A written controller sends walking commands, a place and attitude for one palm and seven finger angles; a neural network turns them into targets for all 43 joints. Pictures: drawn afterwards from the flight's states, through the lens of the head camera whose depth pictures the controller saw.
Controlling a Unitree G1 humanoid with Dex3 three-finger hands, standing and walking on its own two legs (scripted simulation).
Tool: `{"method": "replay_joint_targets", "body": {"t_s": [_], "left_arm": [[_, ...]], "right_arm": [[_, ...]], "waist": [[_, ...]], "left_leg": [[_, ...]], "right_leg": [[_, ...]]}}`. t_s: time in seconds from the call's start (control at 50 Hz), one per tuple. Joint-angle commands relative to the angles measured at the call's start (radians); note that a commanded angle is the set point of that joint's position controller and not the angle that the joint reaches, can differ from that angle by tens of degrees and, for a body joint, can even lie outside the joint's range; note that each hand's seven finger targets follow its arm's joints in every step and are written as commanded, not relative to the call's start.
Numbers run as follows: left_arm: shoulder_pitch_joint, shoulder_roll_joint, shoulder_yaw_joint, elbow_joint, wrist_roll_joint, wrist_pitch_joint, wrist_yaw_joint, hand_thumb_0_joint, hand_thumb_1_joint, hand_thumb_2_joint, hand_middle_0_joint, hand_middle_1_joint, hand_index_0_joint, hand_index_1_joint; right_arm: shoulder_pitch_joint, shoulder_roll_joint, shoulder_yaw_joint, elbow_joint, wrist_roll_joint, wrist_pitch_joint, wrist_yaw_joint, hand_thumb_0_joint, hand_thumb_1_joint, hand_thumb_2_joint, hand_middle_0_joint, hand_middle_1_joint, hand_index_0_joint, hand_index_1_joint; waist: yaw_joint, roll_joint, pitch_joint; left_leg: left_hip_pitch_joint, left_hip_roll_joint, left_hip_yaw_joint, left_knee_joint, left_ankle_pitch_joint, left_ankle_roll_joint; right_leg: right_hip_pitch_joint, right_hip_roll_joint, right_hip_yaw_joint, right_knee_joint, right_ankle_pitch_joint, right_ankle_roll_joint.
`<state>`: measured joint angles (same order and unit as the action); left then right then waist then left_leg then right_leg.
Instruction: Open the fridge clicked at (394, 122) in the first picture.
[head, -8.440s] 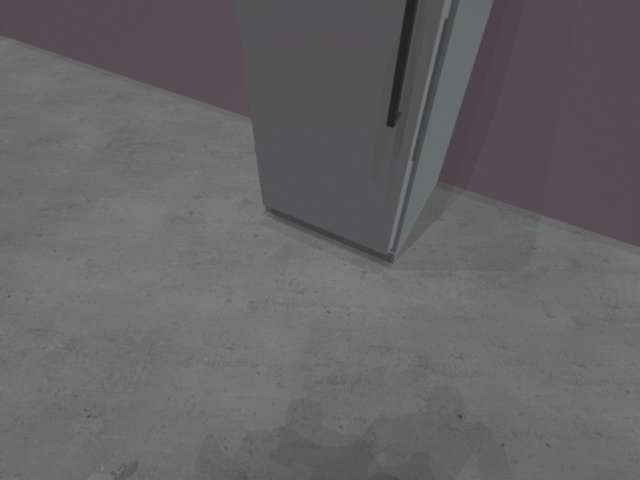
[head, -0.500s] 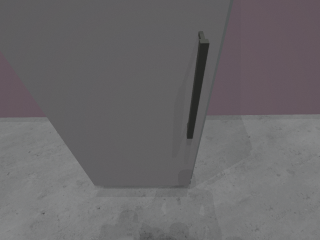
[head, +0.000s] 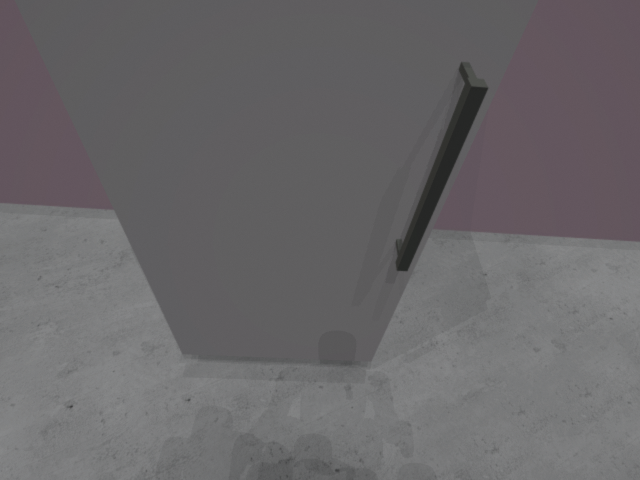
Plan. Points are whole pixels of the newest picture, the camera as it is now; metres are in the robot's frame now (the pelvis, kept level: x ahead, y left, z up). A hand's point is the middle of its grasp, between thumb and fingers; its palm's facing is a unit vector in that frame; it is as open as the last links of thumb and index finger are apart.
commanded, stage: come to a stop and stand still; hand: right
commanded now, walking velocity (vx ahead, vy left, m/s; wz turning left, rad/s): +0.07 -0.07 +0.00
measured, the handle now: (427, 186) +0.52 -0.13 +0.08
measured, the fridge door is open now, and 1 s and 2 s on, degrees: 0 0 0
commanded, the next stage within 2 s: look again from close up in 0.94 s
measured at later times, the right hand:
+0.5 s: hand out of the picture -0.02 -0.20 -0.18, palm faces +0.04 +0.98 -0.19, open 7.4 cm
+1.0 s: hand out of the picture +0.02 -0.19 -0.17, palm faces +0.03 +0.97 -0.25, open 7.3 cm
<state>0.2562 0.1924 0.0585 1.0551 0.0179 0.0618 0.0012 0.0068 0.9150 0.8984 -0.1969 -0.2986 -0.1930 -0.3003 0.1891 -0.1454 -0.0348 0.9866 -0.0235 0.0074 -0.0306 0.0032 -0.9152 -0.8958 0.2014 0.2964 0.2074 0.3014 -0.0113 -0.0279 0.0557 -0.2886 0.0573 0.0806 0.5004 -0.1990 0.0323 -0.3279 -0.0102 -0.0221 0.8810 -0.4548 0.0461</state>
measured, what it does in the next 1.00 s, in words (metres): steps on the spot: right foot, then left foot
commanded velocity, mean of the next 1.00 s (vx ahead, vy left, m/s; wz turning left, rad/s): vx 0.03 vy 0.03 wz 0.00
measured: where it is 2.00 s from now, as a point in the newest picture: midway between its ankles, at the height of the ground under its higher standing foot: outside the picture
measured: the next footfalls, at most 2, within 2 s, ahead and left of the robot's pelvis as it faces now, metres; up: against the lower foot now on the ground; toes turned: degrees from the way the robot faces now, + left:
right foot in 0.16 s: +0.01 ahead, -0.15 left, +0.00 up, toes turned -2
left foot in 0.48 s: +0.03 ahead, +0.08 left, +0.00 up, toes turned +3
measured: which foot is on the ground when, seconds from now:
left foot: down 0.00-0.20, up 0.22-0.46, down 0.48-1.00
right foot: up 0.00-0.14, down 0.16-1.00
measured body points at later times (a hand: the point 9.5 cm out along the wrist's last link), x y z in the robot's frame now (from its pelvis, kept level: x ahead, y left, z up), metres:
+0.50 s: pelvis -0.02 -0.03 +0.00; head -0.01 -0.02 +0.45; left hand -0.04 +0.18 -0.17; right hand -0.02 -0.25 -0.16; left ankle -0.01 +0.08 -0.74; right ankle -0.05 -0.15 -0.74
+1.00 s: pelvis +0.00 -0.01 +0.00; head +0.01 +0.02 +0.45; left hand -0.01 +0.20 -0.18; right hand +0.02 -0.24 -0.15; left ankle -0.01 +0.08 -0.74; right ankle -0.05 -0.15 -0.74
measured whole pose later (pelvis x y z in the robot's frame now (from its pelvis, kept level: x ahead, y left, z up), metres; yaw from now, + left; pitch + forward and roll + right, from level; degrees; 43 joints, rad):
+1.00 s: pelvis +0.00 -0.01 +0.00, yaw +0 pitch -1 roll -1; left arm 0.30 0.15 -0.01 1.11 0.02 -0.02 0.03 0.01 0.92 0.90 -0.20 -0.30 -0.19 -0.30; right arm 0.25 -0.14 0.00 1.10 -0.01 -0.03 -0.04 0.01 -0.92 -0.90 0.20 0.30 0.20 0.30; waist 0.01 -0.05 0.02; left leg -0.21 0.00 0.06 0.52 -0.30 0.04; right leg -0.11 -0.03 -0.02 0.45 -0.33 0.03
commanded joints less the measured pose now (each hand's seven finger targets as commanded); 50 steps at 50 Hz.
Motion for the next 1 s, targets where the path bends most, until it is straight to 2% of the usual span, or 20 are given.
{"method": "replay_joint_targets", "body": {"t_s": [0.0, 0.06, 0.1, 0.12, 0.16, 0.18, 0.26, 0.32, 0.38, 0.42, 0.44, 0.46, 0.48, 0.5, 0.54, 0.58, 0.62, 0.68, 0.82, 0.98], "left_arm": [[-0.005, 0.043, 0.004, -0.079, -0.005, -0.028, 0.004, 0.000, 0.900, 0.900, -0.200, -0.300, -0.200, -0.300], [0.062, 0.030, -0.004, -0.055, -0.005, -0.037, 0.007, 0.000, 0.900, 0.900, -0.200, -0.300, -0.200, -0.300], [0.156, 0.027, -0.012, -0.016, -0.004, -0.048, 0.011, 0.000, 0.900, 0.900, -0.200, -0.300, -0.200, -0.300], [0.175, 0.052, -0.011, -0.007, 0.000, -0.056, 0.013, 0.000, 0.900, 0.900, -0.200, -0.300, -0.200, -0.300], [0.105, 0.143, -0.001, -0.037, 0.008, -0.061, 0.021, 0.000, 0.900, 0.900, -0.200, -0.300, -0.200, -0.300], [0.046, 0.129, -0.005, -0.040, 0.008, -0.068, 0.025, 0.000, 0.900, 0.900, -0.200, -0.300, -0.200, -0.300], [0.039, 0.103, -0.016, -0.024, 0.005, -0.080, 0.040, 0.000, 0.900, 0.900, -0.200, -0.300, -0.200, -0.300], [0.091, 0.101, -0.010, 0.004, 0.006, -0.083, 0.044, 0.000, 0.900, 0.900, -0.200, -0.300, -0.200, -0.300], [0.100, 0.095, -0.010, 0.028, 0.006, -0.081, 0.046, 0.000, 0.900, 0.900, -0.200, -0.300, -0.200, -0.300], [0.096, 0.079, -0.010, 0.037, -0.004, -0.083, 0.049, 0.000, 0.900, 0.900, -0.200, -0.300, -0.200, -0.300], [0.113, 0.051, -0.016, 0.044, -0.009, -0.087, 0.045, 0.000, 0.900, 0.900, -0.200, -0.300, -0.200, -0.300], [-0.023, 0.075, -0.028, -0.029, -0.017, -0.108, 0.034, 0.000, 0.900, 0.900, -0.200, -0.300, -0.200, -0.300], [0.059, -0.002, -0.038, -0.044, -0.008, -0.085, 0.025, 0.000, 0.900, 0.900, -0.200, -0.300, -0.200, -0.300], [0.098, 0.003, -0.042, -0.025, 0.000, -0.074, 0.013, 0.000, 0.900, 0.900, -0.200, -0.300, -0.200, -0.300], [0.162, -0.009, -0.045, -0.012, 0.005, -0.080, 0.009, 0.000, 0.900, 0.900, -0.200, -0.300, -0.200, -0.300], [0.169, -0.002, -0.052, 0.000, 0.004, -0.098, 0.015, 0.000, 0.900, 0.900, -0.200, -0.300, -0.200, -0.300], [0.147, 0.007, -0.055, -0.005, -0.002, -0.102, 0.026, 0.000, 0.900, 0.900, -0.200, -0.300, -0.200, -0.300], [0.155, 0.016, -0.057, 0.005, -0.004, -0.099, 0.033, 0.000, 0.900, 0.900, -0.200, -0.300, -0.200, -0.300], [0.139, 0.018, -0.057, 0.028, -0.001, -0.090, 0.032, 0.000, 0.900, 0.900, -0.200, -0.300, -0.200, -0.300], [0.120, 0.033, -0.057, 0.040, -0.002, -0.096, 0.035, 0.000, 0.900, 0.900, -0.200, -0.300, -0.200, -0.300]], "right_arm": [[0.091, -0.231, -0.060, -0.016, -0.008, -0.007, -0.010, 0.000, -0.900, -0.900, 0.200, 0.300, 0.200, 0.300], [0.065, -0.223, -0.058, -0.007, -0.007, -0.002, -0.006, 0.000, -0.900, -0.900, 0.200, 0.300, 0.200, 0.300], [0.019, -0.199, -0.049, -0.002, 0.004, 0.006, -0.004, 0.000, -0.900, -0.900, 0.200, 0.300, 0.200, 0.300], [0.010, -0.159, -0.038, -0.005, 0.010, 0.012, -0.002, 0.000, -0.900, -0.900, 0.200, 0.300, 0.200, 0.300], [0.021, -0.083, -0.018, -0.012, 0.012, 0.013, 0.011, 0.000, -0.900, -0.900, 0.200, 0.300, 0.200, 0.300], [-0.005, -0.088, -0.015, 0.007, -0.002, 0.018, 0.010, 0.000, -0.900, -0.900, 0.200, 0.300, 0.200, 0.300], [0.065, -0.076, -0.013, 0.058, -0.004, 0.011, 0.030, 0.000, -0.900, -0.900, 0.200, 0.300, 0.200, 0.300], [0.043, -0.061, -0.003, 0.058, 0.002, 0.003, 0.030, 0.000, -0.900, -0.900, 0.200, 0.300, 0.200, 0.300], [0.066, -0.046, 0.004, 0.073, 0.010, -0.003, 0.025, 0.000, -0.900, -0.900, 0.200, 0.300, 0.200, 0.300], [0.140, -0.050, 0.003, 0.108, 0.013, -0.011, 0.018, 0.000, -0.900, -0.900, 0.200, 0.300, 0.200, 0.300], [0.161, -0.081, 0.002, 0.120, 0.013, -0.021, 0.011, 0.000, -0.900, -0.900, 0.200, 0.300, 0.200, 0.300], [0.257, -0.112, 0.011, 0.168, 0.002, -0.034, -0.042, 0.000, -0.900, -0.900, 0.200, 0.300, 0.200, 0.300], [0.193, -0.155, 0.020, 0.125, 0.006, -0.046, -0.027, 0.000, -0.900, -0.900, 0.200, 0.300, 0.200, 0.300], [0.165, -0.149, 0.011, 0.098, 0.005, -0.053, -0.019, 0.000, -0.900, -0.900, 0.200, 0.300, 0.200, 0.300], [0.113, -0.130, 0.006, 0.077, 0.005, -0.063, -0.020, 0.000, -0.900, -0.900, 0.200, 0.300, 0.200, 0.300], [0.117, -0.105, 0.015, 0.079, 0.013, -0.064, -0.014, 0.000, -0.900, -0.900, 0.200, 0.300, 0.200, 0.300], [0.139, -0.092, 0.019, 0.094, 0.015, -0.060, -0.011, 0.000, -0.900, -0.900, 0.200, 0.300, 0.200, 0.300], [0.143, -0.096, 0.021, 0.109, 0.017, -0.061, -0.012, 0.000, -0.900, -0.900, 0.200, 0.300, 0.200, 0.300], [0.126, -0.112, 0.016, 0.094, 0.016, -0.051, -0.011, 0.000, -0.900, -0.900, 0.200, 0.300, 0.200, 0.300], [0.123, -0.133, 0.008, 0.086, 0.015, -0.054, -0.011, 0.000, -0.900, -0.900, 0.200, 0.300, 0.200, 0.300]], "waist": [[-0.050, 0.200, -0.088], [-0.021, 0.210, -0.103], [0.029, 0.179, -0.097], [0.036, 0.068, -0.074], [0.019, -0.184, 0.008], [0.021, -0.240, 0.088], [0.004, -0.102, 0.103], [0.037, -0.104, 0.074], [0.029, -0.105, 0.034], [-0.001, -0.078, -0.007], [0.000, -0.004, -0.031], [-0.049, 0.029, 0.031], [0.025, 0.095, -0.016], [0.028, 0.201, -0.061], [0.065, 0.084, -0.073], [0.046, -0.077, -0.052], [0.025, -0.045, -0.034], [0.027, 0.053, -0.021], [0.022, 0.073, 0.027], [0.014, 0.039, -0.026]], "left_leg": [[0.149, 0.266, -0.296, -0.216, 0.113, 0.144], [0.103, 0.216, -0.262, -0.222, -0.011, 0.107], [-0.045, 0.160, -0.209, -0.207, -0.210, 0.043], [-0.125, 0.096, -0.158, -0.142, -0.282, 0.001], [-0.112, -0.011, -0.013, 0.052, -0.202, -0.061], [-0.089, -0.013, -0.023, 0.144, -0.187, -0.065], [-0.172, -0.009, -0.057, 0.311, -0.169, -0.063], [-0.158, -0.001, -0.041, 0.232, -0.197, -0.072], [-0.050, -0.018, -0.022, 0.079, -0.169, -0.069], [0.095, -0.014, -0.021, -0.104, 0.013, -0.067], [0.198, 0.024, -0.084, -0.160, 0.112, -0.050], [0.102, 0.109, -0.169, -0.134, 0.476, -0.015], [0.061, 0.156, -0.225, -0.196, -0.004, 0.038], [0.029, 0.132, -0.260, -0.238, -0.236, 0.069], [-0.002, 0.119, -0.209, -0.174, -0.116, 0.082], [0.031, 0.055, -0.146, -0.062, 0.025, 0.048], [0.094, 0.039, -0.125, -0.029, 0.145, 0.035], [0.120, 0.057, -0.126, -0.034, 0.265, 0.032], [0.095, 0.060, -0.139, -0.084, 0.152, 0.028], [0.158, 0.070, -0.132, -0.068, 0.285, 0.030]], "right_leg": [[-0.043, -0.013, -0.001, -0.135, -0.012, -0.008], [0.075, 0.003, -0.030, -0.306, 0.052, -0.019], [0.259, -0.001, -0.038, -0.489, 0.167, -0.031], [0.288, -0.059, 0.039, -0.564, 0.118, -0.049], [0.074, -0.275, 0.306, -0.758, -0.187, -0.138], [-0.017, -0.283, 0.341, -0.822, -0.247, -0.151], [0.101, -0.248, 0.231, -0.768, 0.010, -0.174], [0.192, -0.248, 0.201, -0.707, 0.228, -0.187], [0.207, -0.235, 0.174, -0.625, 0.433, -0.183], [0.171, -0.193, 0.126, -0.534, 0.484, -0.141], [0.117, -0.149, 0.100, -0.480, 0.468, -0.103], [0.068, -0.107, 0.000, -0.297, 0.409, -0.046], [0.061, -0.036, -0.010, -0.309, 0.040, -0.042], [0.080, -0.031, -0.011, -0.263, 0.039, -0.051], [0.136, -0.038, -0.004, -0.326, 0.133, -0.057], [0.128, -0.080, 0.048, -0.416, 0.310, -0.065], [0.093, -0.097, 0.059, -0.432, 0.382, -0.071], [0.103, -0.087, 0.044, -0.441, 0.364, -0.063], [0.112, -0.075, 0.036, -0.481, 0.289, -0.060], [0.139, -0.080, 0.032, -0.489, 0.357, -0.057]]}}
